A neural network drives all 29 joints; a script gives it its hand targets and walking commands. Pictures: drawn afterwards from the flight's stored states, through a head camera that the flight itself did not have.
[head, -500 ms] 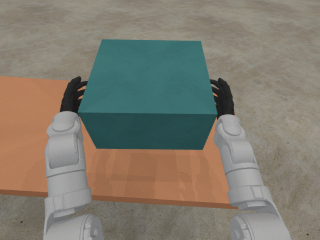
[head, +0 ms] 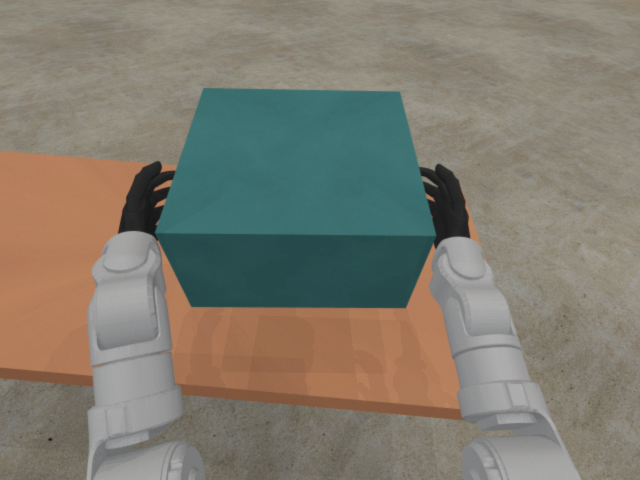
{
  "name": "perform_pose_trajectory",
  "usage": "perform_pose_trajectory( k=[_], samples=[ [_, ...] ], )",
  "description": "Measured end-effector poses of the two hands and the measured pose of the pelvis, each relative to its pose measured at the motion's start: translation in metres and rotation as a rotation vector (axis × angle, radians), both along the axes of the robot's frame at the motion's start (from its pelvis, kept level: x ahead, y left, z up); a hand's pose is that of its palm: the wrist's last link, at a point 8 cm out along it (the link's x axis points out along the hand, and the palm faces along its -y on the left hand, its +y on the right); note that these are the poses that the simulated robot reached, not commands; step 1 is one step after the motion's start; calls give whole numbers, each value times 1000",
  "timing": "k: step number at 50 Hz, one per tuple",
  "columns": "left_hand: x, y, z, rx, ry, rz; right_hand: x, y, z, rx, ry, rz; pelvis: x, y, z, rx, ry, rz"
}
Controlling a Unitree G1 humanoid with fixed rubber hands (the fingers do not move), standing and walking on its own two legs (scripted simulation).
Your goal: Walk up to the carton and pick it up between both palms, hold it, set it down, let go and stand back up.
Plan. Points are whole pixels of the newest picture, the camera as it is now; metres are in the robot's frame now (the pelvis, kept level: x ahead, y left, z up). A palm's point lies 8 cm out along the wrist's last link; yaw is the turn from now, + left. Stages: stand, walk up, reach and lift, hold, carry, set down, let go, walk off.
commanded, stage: hold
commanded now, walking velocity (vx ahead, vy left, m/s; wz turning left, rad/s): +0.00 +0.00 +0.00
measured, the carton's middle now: (300, 193) +0.43 +0.00 +0.16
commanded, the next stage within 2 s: none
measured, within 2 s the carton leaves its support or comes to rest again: neither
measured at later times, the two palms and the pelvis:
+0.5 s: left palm (156, 222) +0.37 +0.17 +0.17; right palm (450, 226) +0.36 -0.18 +0.16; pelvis +0.01 +0.00 +0.00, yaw +0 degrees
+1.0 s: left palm (154, 222) +0.36 +0.17 +0.17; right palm (455, 226) +0.35 -0.18 +0.17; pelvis +0.00 +0.00 +0.00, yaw -1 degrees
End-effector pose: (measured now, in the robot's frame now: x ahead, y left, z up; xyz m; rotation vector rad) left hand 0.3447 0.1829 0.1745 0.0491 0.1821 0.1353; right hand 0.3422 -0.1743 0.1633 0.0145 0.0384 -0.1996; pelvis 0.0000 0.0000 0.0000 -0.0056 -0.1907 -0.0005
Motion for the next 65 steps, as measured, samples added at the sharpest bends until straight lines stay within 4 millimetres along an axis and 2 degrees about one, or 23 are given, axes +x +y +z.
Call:
perform_pose_trajectory(
  k=[11, 16, 21, 26, 30, 40, 57, 65],
  samples=[
    [11, -7, 4, -6, -2, -17, 4, -8, 2, -4, -5, -8, 3, -4, 0, -2, 0, -5],
    [11, -6, 0, -9, 3, -15, 4, -7, 0, -5, -1, -7, 5, -5, 0, -3, 0, -4],
    [20, -6, -12, -28, 47, -17, 12, -6, -9, -10, 40, -20, 6, -5, 0, 2, 16, -7],
    [25, -10, -3, 1, -9, -31, 13, -9, -2, -4, -13, -42, 9, -2, 0, -6, 20, -6],
    [25, -12, 2, 9, -17, -41, 9, -11, 2, -11, -17, -42, 12, 0, 0, -8, 0, -15],
    [16, -6, -5, -16, 7, -35, 3, -6, 3, -17, -1, -27, 10, 4, 0, -7, -12, -25],
    [21, -14, 2, -4, 5, -40, 5, -14, 3, -11, -7, -35, 2, 1, 0, -1, 2, -27],
    [21, -15, -4, -7, 21, -37, 6, -15, -3, -8, 6, -31, 2, -3, 0, 0, 5, -21]
  ],
)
